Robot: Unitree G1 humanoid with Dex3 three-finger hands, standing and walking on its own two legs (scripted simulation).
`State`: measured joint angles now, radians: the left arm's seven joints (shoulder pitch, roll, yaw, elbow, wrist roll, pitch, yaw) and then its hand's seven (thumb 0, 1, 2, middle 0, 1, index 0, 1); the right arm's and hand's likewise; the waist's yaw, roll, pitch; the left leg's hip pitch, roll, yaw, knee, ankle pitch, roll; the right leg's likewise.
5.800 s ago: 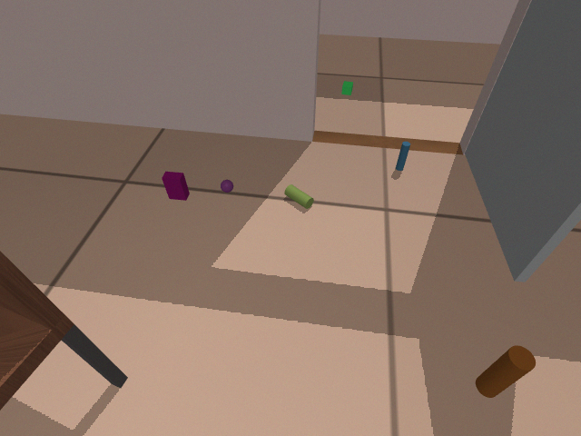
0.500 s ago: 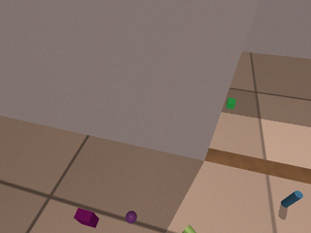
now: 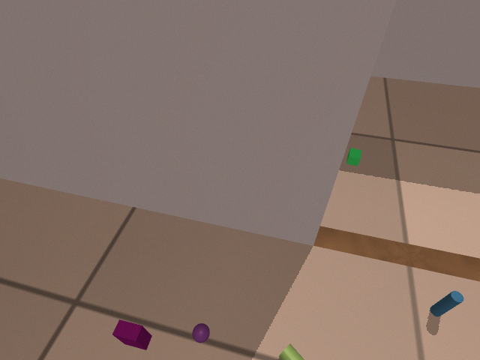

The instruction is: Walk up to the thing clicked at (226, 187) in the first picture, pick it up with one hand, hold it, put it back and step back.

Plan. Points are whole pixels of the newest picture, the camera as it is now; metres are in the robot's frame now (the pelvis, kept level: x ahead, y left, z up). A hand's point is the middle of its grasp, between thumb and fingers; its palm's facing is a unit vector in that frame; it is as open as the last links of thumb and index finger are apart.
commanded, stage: stand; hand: left
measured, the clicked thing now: (201, 332) +0.36 +0.19 -0.75
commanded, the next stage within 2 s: walk up in 1.92 s
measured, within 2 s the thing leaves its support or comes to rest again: neither
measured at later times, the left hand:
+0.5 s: hand out of the picture +0.05 +0.25 -0.15, palm faces -0.03 -0.94 -0.35, open 7.4 cm
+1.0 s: hand out of the picture +0.06 +0.25 -0.15, palm faces -0.03 -0.94 -0.34, open 7.4 cm
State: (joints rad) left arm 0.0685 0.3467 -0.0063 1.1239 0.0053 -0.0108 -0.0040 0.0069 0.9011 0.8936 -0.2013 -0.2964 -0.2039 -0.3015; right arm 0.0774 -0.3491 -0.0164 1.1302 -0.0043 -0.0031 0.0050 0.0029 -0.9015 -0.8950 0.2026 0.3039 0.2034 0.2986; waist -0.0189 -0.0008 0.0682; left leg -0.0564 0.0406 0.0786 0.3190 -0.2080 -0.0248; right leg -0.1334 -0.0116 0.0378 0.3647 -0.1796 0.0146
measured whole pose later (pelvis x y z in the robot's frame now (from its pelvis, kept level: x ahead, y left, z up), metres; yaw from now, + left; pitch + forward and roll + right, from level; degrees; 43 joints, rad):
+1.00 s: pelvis -0.01 +0.00 +0.00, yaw +1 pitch -3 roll +0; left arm 0.11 0.35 -0.02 1.12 0.01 -0.01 -0.01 0.01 0.90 0.89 -0.20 -0.30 -0.20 -0.30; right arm 0.12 -0.34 -0.01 1.14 -0.01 -0.01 0.01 0.00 -0.90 -0.89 0.20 0.30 0.20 0.30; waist -0.01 0.00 0.04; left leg -0.09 0.04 0.06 0.32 -0.18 -0.02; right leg -0.14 -0.02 0.02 0.33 -0.14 0.02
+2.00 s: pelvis -0.02 +0.00 +0.00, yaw +1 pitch -2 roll +0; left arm 0.11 0.36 0.02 1.08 0.00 0.00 0.00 0.01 0.90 0.89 -0.20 -0.30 -0.20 -0.30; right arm 0.10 -0.35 -0.02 1.11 0.00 0.01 0.01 0.00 -0.90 -0.89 0.20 0.30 0.20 0.30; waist 0.00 -0.01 0.09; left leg -0.13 0.04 0.05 0.38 -0.20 -0.02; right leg -0.18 -0.02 0.01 0.39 -0.17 0.01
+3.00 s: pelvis -0.22 +0.01 -0.03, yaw +2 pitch -1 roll +0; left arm 0.10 0.36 0.07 0.73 0.05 0.07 0.01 0.01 0.90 0.89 -0.20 -0.30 -0.21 -0.30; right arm 0.17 -0.40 -0.04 0.84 -0.01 0.02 -0.04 0.00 -0.90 -0.89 0.20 0.30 0.20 0.30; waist 0.00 0.00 0.17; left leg -0.31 -0.03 -0.05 0.80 -0.48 -0.02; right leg -0.38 0.00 -0.01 0.66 -0.27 -0.02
